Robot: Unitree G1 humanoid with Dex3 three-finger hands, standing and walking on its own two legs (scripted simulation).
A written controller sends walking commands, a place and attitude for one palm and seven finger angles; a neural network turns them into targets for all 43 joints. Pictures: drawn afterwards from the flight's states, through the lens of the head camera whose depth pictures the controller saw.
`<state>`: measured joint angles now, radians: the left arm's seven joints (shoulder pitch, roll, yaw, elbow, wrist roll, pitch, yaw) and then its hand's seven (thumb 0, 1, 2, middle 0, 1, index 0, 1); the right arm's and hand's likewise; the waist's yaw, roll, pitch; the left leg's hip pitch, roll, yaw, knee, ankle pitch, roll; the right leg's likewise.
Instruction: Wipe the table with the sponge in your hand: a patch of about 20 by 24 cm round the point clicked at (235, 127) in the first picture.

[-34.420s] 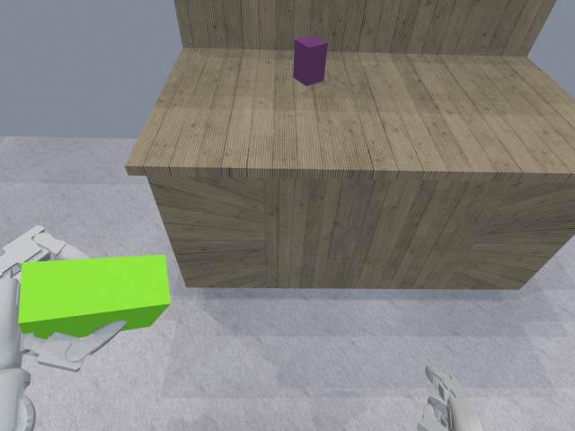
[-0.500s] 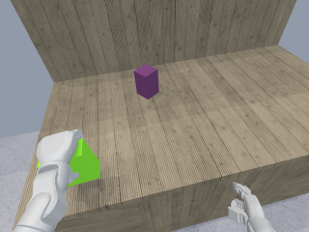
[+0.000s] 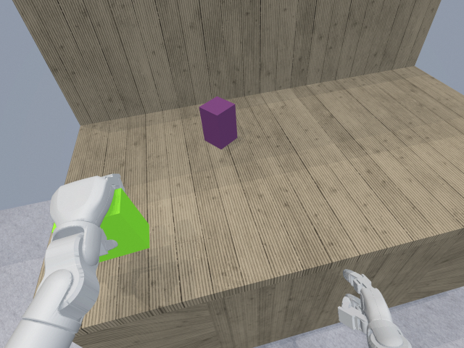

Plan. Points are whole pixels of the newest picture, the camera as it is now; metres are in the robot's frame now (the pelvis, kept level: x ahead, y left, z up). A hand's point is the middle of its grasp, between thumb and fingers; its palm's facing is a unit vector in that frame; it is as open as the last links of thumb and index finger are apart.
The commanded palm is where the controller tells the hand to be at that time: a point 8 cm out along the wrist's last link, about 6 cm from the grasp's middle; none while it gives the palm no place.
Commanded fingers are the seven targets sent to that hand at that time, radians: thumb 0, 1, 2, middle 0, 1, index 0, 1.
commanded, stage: lift the sponge slowly off the table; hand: left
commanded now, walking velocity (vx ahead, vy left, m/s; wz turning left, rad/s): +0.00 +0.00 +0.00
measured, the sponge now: (112, 233) +0.27 +0.28 +0.06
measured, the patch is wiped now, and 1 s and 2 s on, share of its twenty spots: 1.00 1.00 1.00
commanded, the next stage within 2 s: bring the sponge back beside the body in 0.22 s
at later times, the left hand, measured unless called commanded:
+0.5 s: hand (103, 217) +0.27 +0.27 +0.11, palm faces +0.07 -0.10 -0.99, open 9.3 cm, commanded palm +0.23 +0.27 +0.18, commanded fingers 0.00 0.10 1.30 -1.20 -1.60 -1.20 -1.60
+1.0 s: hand (83, 240) +0.22 +0.28 +0.10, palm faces +0.05 -0.10 -0.99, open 9.3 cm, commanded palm +0.19 +0.28 +0.18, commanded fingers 0.00 0.10 1.30 -1.20 -1.60 -1.20 -1.60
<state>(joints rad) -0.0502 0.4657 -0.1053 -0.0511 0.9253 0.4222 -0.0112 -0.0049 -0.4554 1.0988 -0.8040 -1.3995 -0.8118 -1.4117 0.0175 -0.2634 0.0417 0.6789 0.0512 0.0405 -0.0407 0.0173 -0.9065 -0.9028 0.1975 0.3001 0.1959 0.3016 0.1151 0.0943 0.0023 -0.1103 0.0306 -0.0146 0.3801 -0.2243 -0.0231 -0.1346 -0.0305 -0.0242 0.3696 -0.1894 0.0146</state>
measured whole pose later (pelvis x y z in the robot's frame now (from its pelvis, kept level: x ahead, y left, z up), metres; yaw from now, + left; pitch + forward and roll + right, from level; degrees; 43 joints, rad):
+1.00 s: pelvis +0.00 +0.00 +0.00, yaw +0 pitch -3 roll +0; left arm 0.14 0.51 -0.03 -0.24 0.88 0.38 -0.04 0.00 -0.45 1.10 -0.80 -1.40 -0.81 -1.41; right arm 0.03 -0.27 0.04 0.66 0.04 0.03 -0.04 0.02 -0.91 -0.90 0.20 0.30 0.19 0.30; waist 0.13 0.10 0.01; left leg -0.12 0.04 -0.02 0.41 -0.24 -0.03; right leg -0.14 -0.02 -0.03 0.39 -0.20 0.01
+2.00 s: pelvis -0.01 +0.00 +0.00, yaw +0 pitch -5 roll +0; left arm 0.29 0.53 -0.01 -0.37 0.87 0.38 -0.02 0.00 -0.45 1.09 -0.80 -1.40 -0.81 -1.41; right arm 0.03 -0.26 0.04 0.64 0.03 0.03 -0.04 0.02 -0.91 -0.90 0.20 0.30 0.19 0.30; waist 0.14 0.10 0.02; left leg -0.10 0.04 -0.02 0.42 -0.23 -0.03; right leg -0.12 -0.02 -0.02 0.39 -0.19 0.01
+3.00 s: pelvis -0.09 +0.01 -0.03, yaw +0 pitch +2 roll -1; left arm 0.47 0.38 0.36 -0.59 -0.04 -0.19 0.16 -0.01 -0.45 1.09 -0.81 -1.40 -0.81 -1.41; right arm 0.18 -0.21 0.03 0.54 0.00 -0.09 -0.07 0.02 -0.90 -0.90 0.20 0.30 0.20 0.30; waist 0.00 -0.02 0.01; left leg -0.50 0.03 -0.02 0.72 -0.25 0.00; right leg -0.49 -0.03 -0.01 0.64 -0.18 0.04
